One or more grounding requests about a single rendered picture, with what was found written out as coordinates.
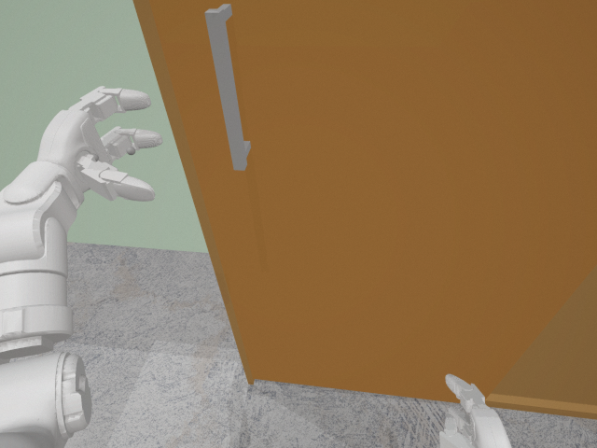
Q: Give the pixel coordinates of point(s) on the robot left hand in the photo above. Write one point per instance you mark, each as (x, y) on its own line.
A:
(71, 138)

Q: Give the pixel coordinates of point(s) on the robot right hand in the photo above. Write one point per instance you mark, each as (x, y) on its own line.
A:
(482, 429)

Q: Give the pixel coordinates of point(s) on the wardrobe door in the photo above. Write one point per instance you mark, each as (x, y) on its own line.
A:
(420, 196)
(561, 363)

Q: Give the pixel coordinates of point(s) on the handle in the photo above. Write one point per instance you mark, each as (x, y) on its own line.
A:
(216, 24)

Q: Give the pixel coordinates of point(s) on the left robot forearm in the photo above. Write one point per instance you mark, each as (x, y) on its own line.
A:
(36, 212)

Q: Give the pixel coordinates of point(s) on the left robot upper arm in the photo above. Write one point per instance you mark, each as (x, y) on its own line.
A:
(43, 401)

